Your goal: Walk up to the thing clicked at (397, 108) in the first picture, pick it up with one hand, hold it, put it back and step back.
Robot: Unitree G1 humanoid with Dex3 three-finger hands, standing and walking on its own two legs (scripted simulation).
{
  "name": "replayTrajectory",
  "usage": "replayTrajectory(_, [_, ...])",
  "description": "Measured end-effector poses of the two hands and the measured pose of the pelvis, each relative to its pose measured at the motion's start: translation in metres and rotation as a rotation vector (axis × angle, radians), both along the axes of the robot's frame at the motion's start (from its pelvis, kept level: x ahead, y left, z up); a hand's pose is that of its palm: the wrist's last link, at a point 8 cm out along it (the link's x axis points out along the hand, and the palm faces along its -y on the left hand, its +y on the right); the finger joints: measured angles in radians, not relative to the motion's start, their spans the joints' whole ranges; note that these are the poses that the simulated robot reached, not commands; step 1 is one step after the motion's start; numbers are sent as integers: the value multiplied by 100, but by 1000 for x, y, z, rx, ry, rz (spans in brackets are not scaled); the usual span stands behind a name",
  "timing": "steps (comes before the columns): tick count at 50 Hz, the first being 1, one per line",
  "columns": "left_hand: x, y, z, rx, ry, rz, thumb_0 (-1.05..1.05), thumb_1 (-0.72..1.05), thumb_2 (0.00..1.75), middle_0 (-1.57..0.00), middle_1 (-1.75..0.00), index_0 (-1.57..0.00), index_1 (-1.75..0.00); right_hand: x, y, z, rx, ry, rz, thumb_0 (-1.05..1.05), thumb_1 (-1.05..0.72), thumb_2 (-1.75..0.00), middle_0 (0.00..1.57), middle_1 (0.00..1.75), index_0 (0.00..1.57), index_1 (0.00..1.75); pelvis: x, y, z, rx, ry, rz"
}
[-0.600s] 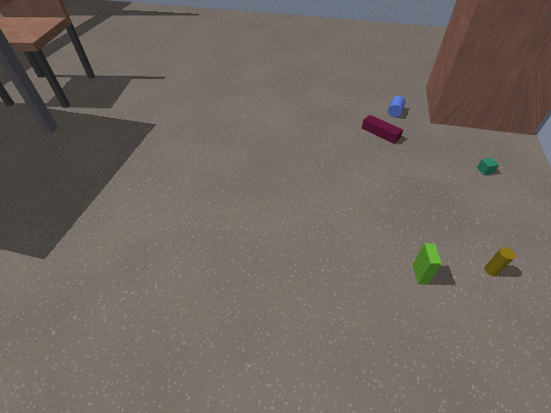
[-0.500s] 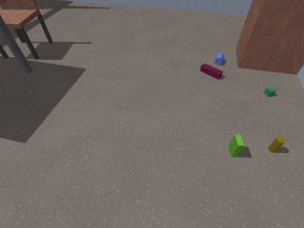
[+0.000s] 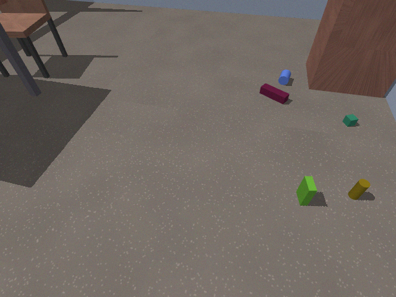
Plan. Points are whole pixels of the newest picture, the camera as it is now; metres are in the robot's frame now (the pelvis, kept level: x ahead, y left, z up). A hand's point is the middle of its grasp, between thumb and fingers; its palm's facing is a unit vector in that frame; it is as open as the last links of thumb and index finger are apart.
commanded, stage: stand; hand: left
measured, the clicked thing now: (284, 77) +2.00 -0.70 -0.74
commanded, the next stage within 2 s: walk up in 0.52 s
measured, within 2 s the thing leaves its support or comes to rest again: neither
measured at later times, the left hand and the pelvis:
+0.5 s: hand out of the picture +0.07 +0.25 -0.16, palm faces -0.03 -0.94 -0.34, open 7.4 cm; pelvis +0.00 +0.00 +0.00, yaw +0 degrees
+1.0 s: hand (150, 218) +0.33 +0.15 -0.11, palm faces -0.25 -0.81 -0.52, open 7.4 cm; pelvis +0.14 -0.11 -0.04, yaw -23 degrees
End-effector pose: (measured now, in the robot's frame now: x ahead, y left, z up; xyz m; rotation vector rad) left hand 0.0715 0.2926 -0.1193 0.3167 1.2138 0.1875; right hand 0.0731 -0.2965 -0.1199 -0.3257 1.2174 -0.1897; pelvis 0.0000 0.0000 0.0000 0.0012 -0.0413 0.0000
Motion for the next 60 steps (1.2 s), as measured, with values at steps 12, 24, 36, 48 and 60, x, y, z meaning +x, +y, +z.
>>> replayTrajectory(12, [-1,2,2,8,4,1,0,91,90,-20,-30,-20,-30,-2,0,-1,5,5,-3,0,-90,-90,20,30,20,30,0,-1,0,1,0,-1])
replayTrajectory(24, [-4,1,1,8,18,3,0,91,90,-20,-30,-20,-30,-5,0,-3,6,20,-1,0,-90,-90,20,30,20,30,0,-1,0,2,4,0])
replayTrajectory(36, [77,7,32,69,25,-192,1,91,90,-20,-30,-20,-30,-13,-54,4,5,-184,-174,0,-90,-90,21,30,21,30,29,-14,-5,23,48,-185])
replayTrajectory(48, [257,-82,52,200,-250,-352,0,91,90,-20,-30,-20,-30,35,-169,-49,-5,-207,-316,1,-90,-90,20,30,20,30,125,-101,-50,14,20,-365])
replayTrajectory(60, [323,-161,31,98,65,-462,1,90,90,-21,-30,-21,-30,173,-178,13,68,-332,-342,1,-90,-90,20,30,20,30,256,-139,-3,9,23,-580])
